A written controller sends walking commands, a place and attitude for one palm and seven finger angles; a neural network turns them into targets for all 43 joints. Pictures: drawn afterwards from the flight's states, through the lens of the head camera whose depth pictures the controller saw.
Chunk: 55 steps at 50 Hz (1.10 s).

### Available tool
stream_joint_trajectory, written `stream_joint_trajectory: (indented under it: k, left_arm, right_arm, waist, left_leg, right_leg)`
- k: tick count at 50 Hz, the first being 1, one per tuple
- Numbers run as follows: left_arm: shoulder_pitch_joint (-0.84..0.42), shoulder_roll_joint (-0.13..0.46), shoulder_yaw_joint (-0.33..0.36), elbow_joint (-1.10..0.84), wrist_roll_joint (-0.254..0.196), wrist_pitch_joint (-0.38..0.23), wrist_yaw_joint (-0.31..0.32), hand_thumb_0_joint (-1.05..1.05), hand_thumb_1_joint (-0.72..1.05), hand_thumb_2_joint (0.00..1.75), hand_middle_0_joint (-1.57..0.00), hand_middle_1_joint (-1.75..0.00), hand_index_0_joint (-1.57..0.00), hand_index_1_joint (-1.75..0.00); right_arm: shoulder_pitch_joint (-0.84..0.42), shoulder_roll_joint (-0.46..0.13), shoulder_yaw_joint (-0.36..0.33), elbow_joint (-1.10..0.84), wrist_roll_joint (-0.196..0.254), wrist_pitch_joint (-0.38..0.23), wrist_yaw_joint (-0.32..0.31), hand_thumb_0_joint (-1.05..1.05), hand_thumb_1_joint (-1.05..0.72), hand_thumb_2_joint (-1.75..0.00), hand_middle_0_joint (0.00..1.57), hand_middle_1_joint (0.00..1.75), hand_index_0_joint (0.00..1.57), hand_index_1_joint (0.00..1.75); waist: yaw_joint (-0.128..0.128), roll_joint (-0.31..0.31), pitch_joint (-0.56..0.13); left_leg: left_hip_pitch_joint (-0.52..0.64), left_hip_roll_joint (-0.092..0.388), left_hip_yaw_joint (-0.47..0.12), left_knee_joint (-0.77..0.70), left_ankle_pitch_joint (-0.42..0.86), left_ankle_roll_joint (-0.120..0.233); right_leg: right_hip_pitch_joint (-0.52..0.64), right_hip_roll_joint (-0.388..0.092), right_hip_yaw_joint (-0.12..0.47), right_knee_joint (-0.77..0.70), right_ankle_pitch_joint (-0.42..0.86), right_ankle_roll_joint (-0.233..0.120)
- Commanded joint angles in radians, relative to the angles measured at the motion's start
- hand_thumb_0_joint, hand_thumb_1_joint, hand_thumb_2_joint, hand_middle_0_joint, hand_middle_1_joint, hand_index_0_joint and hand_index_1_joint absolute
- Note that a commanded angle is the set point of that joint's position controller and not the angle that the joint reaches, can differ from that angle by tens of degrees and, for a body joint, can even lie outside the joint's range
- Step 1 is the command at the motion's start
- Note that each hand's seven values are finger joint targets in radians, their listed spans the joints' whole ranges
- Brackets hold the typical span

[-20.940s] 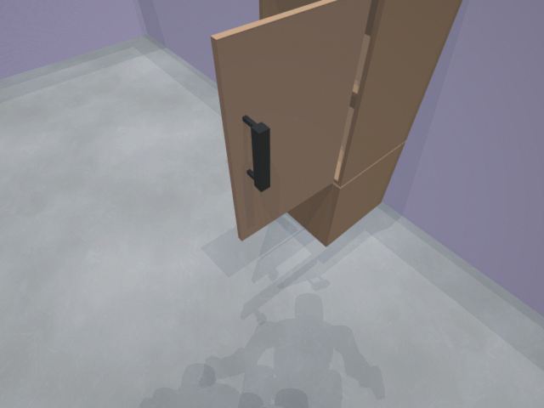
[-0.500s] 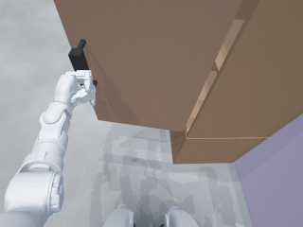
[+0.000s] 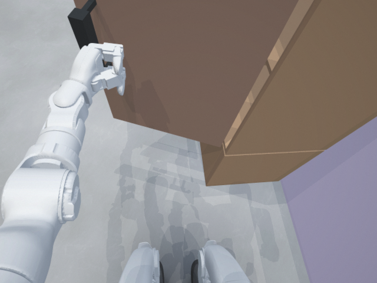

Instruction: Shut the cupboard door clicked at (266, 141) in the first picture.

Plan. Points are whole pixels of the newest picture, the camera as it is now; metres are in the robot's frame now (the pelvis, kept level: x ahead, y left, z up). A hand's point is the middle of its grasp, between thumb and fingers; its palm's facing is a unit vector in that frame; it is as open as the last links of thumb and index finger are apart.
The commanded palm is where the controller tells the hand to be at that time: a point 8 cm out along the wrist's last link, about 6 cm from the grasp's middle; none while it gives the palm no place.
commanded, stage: push the door shut along its arc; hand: left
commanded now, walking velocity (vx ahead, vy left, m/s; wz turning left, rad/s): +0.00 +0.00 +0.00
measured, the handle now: (96, 45) +0.60 +0.16 +0.09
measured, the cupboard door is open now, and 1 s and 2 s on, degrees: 70 61 60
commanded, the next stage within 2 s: pull the fist back off the door in 0.70 s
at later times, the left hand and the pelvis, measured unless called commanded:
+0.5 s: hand (143, 59) +0.56 +0.06 +0.09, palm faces -0.41 -0.91 -0.03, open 2.9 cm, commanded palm +0.57 +0.08 +0.09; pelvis +0.02 -0.02 +0.00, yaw -2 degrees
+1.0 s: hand (157, 48) +0.59 +0.03 +0.09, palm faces +0.01 -1.00 +0.04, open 3.1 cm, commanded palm +0.57 +0.05 +0.09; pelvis +0.00 -0.03 -0.02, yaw -1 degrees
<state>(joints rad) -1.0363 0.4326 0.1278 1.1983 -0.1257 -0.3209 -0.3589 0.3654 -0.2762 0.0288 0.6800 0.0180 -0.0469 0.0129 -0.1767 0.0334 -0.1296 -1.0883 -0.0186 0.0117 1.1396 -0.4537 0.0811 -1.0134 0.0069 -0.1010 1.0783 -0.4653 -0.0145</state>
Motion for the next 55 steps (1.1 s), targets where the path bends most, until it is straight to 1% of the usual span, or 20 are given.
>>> stream_joint_trajectory:
  k: [1, 5, 6, 9, 12, 13, 18, 22, 23, 28, 32, 38, 40, 41, 42, 44, 47, 50, 52, 55]
  left_arm:
    - [-0.612, 0.075, 0.022, -0.219, 0.006, -0.045, -0.016, 0.00, 0.90, 0.90, -1.30, -1.50, -1.30, -1.50]
    - [-0.606, 0.128, 0.072, -0.181, 0.019, -0.030, -0.008, 0.00, 0.90, 0.90, -1.30, -1.50, -1.30, -1.50]
    - [-0.604, 0.180, 0.118, -0.174, 0.021, -0.026, -0.003, 0.00, 0.90, 0.90, -1.30, -1.50, -1.30, -1.50]
    - [-0.579, 0.227, 0.158, -0.187, 0.037, -0.027, -0.005, 0.00, 0.90, 0.90, -1.30, -1.50, -1.30, -1.50]
    - [-0.524, 0.283, 0.198, -0.186, 0.051, -0.023, -0.019, 0.00, 0.90, 0.90, -1.30, -1.50, -1.30, -1.50]
    - [-0.518, 0.270, 0.196, -0.192, 0.043, -0.025, -0.029, 0.00, 0.90, 0.90, -1.30, -1.50, -1.30, -1.50]
    - [-0.618, 0.188, 0.105, -0.193, 0.032, -0.007, -0.064, 0.00, 0.90, 0.90, -1.30, -1.50, -1.30, -1.50]
    - [-0.686, 0.199, 0.090, -0.153, 0.026, 0.013, -0.083, 0.00, 0.90, 0.90, -1.30, -1.50, -1.30, -1.50]
    - [-0.718, 0.167, 0.067, -0.163, 0.016, 0.010, -0.092, 0.00, 0.90, 0.90, -1.30, -1.50, -1.30, -1.50]
    - [-0.786, 0.116, 0.026, -0.150, -0.005, 0.025, -0.116, 0.00, 0.90, 0.90, -1.30, -1.50, -1.30, -1.50]
    - [-0.822, 0.141, 0.029, -0.125, -0.001, 0.046, -0.121, 0.00, 0.90, 0.90, -1.30, -1.50, -1.30, -1.50]
    - [-0.907, 0.064, -0.026, -0.162, -0.003, 0.051, -0.123, 0.00, 0.90, 0.90, -1.30, -1.50, -1.30, -1.50]
    - [-0.916, 0.079, -0.023, -0.143, 0.002, 0.061, -0.122, 0.00, 0.90, 0.90, -1.30, -1.50, -1.30, -1.50]
    - [-0.932, 0.132, 0.178, -0.121, -0.058, 0.084, 0.084, 0.00, 0.90, 0.90, -1.30, -1.50, -1.30, -1.50]
    - [-0.881, 0.069, 0.139, -0.068, -0.023, 0.099, 0.191, 0.00, 0.90, 0.90, -1.30, -1.50, -1.30, -1.50]
    - [-0.882, 0.050, 0.182, -0.070, 0.014, 0.079, 0.357, 0.00, 0.90, 0.90, -1.30, -1.50, -1.30, -1.50]
    - [-0.865, 0.061, 0.184, -0.144, 0.145, -0.037, 0.552, 0.00, 0.90, 0.90, -1.30, -1.50, -1.30, -1.50]
    - [-0.827, 0.074, 0.124, -0.106, 0.254, -0.108, 0.568, 0.00, 0.90, 0.90, -1.30, -1.50, -1.30, -1.50]
    - [-0.799, 0.080, 0.115, -0.101, 0.251, -0.109, 0.536, 0.00, 0.90, 0.90, -1.30, -1.50, -1.30, -1.50]
    - [-0.731, 0.115, 0.164, -0.071, 0.192, -0.079, 0.489, 0.00, 0.90, 0.90, -1.30, -1.50, -1.30, -1.50]
  right_arm:
    - [0.168, -0.200, -0.070, -0.052, -0.007, -0.008, -0.013, 0.00, -0.90, -0.90, 0.20, 0.30, 0.20, 0.30]
    - [0.186, -0.199, -0.067, -0.063, -0.010, 0.001, -0.008, 0.00, -0.90, -0.90, 0.20, 0.30, 0.20, 0.30]
    - [0.195, -0.202, -0.065, -0.067, -0.012, 0.003, -0.008, 0.00, -0.90, -0.90, 0.20, 0.30, 0.20, 0.30]
    - [0.206, -0.198, -0.062, -0.085, -0.018, 0.013, -0.004, 0.00, -0.90, -0.90, 0.20, 0.30, 0.20, 0.30]
    - [0.218, -0.194, -0.064, -0.099, -0.018, 0.026, -0.002, 0.00, -0.90, -0.90, 0.20, 0.30, 0.20, 0.30]
    - [0.215, -0.192, -0.064, -0.106, -0.016, 0.028, -0.002, 0.00, -0.90, -0.90, 0.20, 0.30, 0.20, 0.30]
    - [0.221, -0.189, -0.068, -0.082, -0.008, 0.039, -0.014, 0.00, -0.90, -0.90, 0.20, 0.30, 0.20, 0.30]
    - [0.224, -0.196, -0.065, -0.048, -0.010, 0.031, -0.028, 0.00, -0.90, -0.90, 0.20, 0.30, 0.20, 0.30]
    - [0.221, -0.192, -0.062, -0.042, -0.011, 0.024, -0.030, 0.00, -0.90, -0.90, 0.20, 0.30, 0.20, 0.30]
    - [0.204, -0.193, -0.059, -0.006, -0.015, -0.002, -0.041, 0.00, -0.90, -0.90, 0.20, 0.30, 0.20, 0.30]
    - [0.192, -0.201, -0.055, 0.016, -0.017, -0.023, -0.052, 0.00, -0.90, -0.90, 0.20, 0.30, 0.20, 0.30]
    - [0.174, -0.200, -0.054, 0.039, -0.020, -0.058, -0.058, 0.00, -0.90, -0.90, 0.20, 0.30, 0.20, 0.30]
    - [0.173, -0.204, -0.054, 0.049, -0.022, -0.063, -0.061, 0.00, -0.90, -0.90, 0.20, 0.30, 0.20, 0.30]
    - [0.238, -0.171, -0.048, 0.007, -0.021, -0.063, -0.042, 0.00, -0.90, -0.90, 0.20, 0.30, 0.20, 0.30]
    - [0.238, -0.166, -0.045, 0.001, -0.028, -0.062, -0.019, 0.00, -0.90, -0.90, 0.20, 0.30, 0.20, 0.30]
    - [0.266, -0.167, -0.055, -0.005, -0.057, -0.052, 0.012, 0.00, -0.90, -0.90, 0.20, 0.30, 0.20, 0.30]
    - [0.289, -0.161, -0.070, -0.017, -0.103, -0.038, 0.068, 0.00, -0.90, -0.90, 0.20, 0.30, 0.20, 0.30]
    - [0.309, -0.169, -0.082, -0.017, -0.109, -0.005, 0.099, 0.00, -0.90, -0.90, 0.20, 0.30, 0.20, 0.30]
    - [0.307, -0.173, -0.084, -0.027, -0.098, 0.015, 0.102, 0.00, -0.90, -0.90, 0.20, 0.30, 0.20, 0.30]
    - [0.302, -0.175, -0.079, -0.044, -0.077, 0.034, 0.089, 0.00, -0.90, -0.90, 0.20, 0.30, 0.20, 0.30]
  waist:
    - [-0.088, 0.167, -0.479]
    - [-0.089, 0.150, -0.483]
    - [-0.084, 0.120, -0.486]
    - [-0.064, 0.152, -0.544]
    - [-0.054, 0.101, -0.557]
    - [-0.047, 0.111, -0.574]
    - [-0.098, 0.102, -0.512]
    - [-0.125, 0.103, -0.484]
    - [-0.124, 0.156, -0.501]
    - [-0.144, 0.159, -0.516]
    - [-0.156, 0.149, -0.523]
    - [-0.171, 0.223, -0.565]
    - [-0.176, 0.204, -0.561]
    - [-0.146, 0.216, -0.548]
    - [-0.151, 0.191, -0.516]
    - [-0.160, 0.141, -0.511]
    - [-0.135, 0.175, -0.601]
    - [-0.149, 0.169, -0.587]
    - [-0.137, 0.170, -0.593]
    - [-0.118, 0.122, -0.566]
  left_leg:
    - [0.662, 0.070, -0.236, -0.149, 0.271, -0.061]
    - [0.628, 0.066, -0.212, -0.126, 0.313, -0.055]
    - [0.592, 0.063, -0.198, -0.118, 0.313, -0.049]
    - [0.590, 0.057, -0.171, -0.096, 0.414, -0.048]
    - [0.515, 0.050, -0.134, -0.083, 0.430, -0.039]
    - [0.516, 0.047, -0.129, -0.075, 0.452, -0.037]
    - [0.507, 0.046, -0.117, -0.060, 0.421, -0.026]
    - [0.476, 0.047, -0.110, -0.044, 0.371, -0.021]
    - [0.516, 0.044, -0.114, -0.039, 0.403, -0.021]
    - [0.530, 0.043, -0.118, -0.015, 0.401, -0.016]
    - [0.484, 0.044, -0.112, 0.006, 0.357, -0.015]
    - [0.551, 0.044, -0.123, 0.030, 0.406, -0.011]
    - [0.541, 0.047, -0.127, 0.034, 0.383, -0.013]
    - [0.463, 0.063, -0.143, 0.007, 0.316, -0.037]
    - [0.418, 0.064, -0.150, -0.011, 0.270, -0.044]
    - [0.387, 0.062, -0.156, -0.018, 0.244, -0.044]
    - [0.411, 0.056, -0.152, -0.005, 0.296, -0.052]
    - [0.414, 0.054, -0.139, -0.017, 0.293, -0.050]
    - [0.410, 0.048, -0.128, -0.043, 0.256, -0.049]
    - [0.365, 0.042, -0.108, -0.080, 0.211, -0.045]
  right_leg:
    - [-0.134, 0.025, 0.041, -0.101, 0.151, -0.036]
    - [-0.115, 0.032, 0.047, -0.104, 0.167, -0.033]
    - [-0.081, 0.036, 0.050, -0.105, 0.172, -0.032]
    - [-0.032, 0.042, 0.057, -0.094, 0.227, -0.031]
    - [0.071, 0.048, 0.070, -0.095, 0.295, -0.027]
    - [0.079, 0.050, 0.073, -0.087, 0.319, -0.026]
    - [0.041, 0.054, 0.077, -0.109, 0.319, -0.019]
    - [0.021, 0.054, 0.080, -0.120, 0.286, -0.018]
    - [-0.013, 0.055, 0.074, -0.110, 0.289, -0.022]
    - [-0.048, 0.059, 0.067, -0.102, 0.272, -0.022]
    - [-0.045, 0.059, 0.070, -0.099, 0.245, -0.021]
    - [-0.138, 0.064, 0.058, -0.064, 0.230, -0.025]
    - [-0.141, 0.064, 0.055, -0.064, 0.216, -0.023]
    - [-0.112, 0.052, 0.074, -0.083, 0.202, -0.025]
    - [-0.110, 0.052, 0.075, -0.082, 0.172, -0.019]
    - [-0.104, 0.046, 0.073, -0.080, 0.161, -0.006]
    - [-0.087, 0.040, 0.075, -0.059, 0.193, -0.003]
    - [-0.059, 0.045, 0.076, -0.072, 0.204, -0.003]
    - [-0.001, 0.047, 0.083, -0.094, 0.202, -0.007]
    - [0.093, 0.050, 0.096, -0.134, 0.200, -0.004]
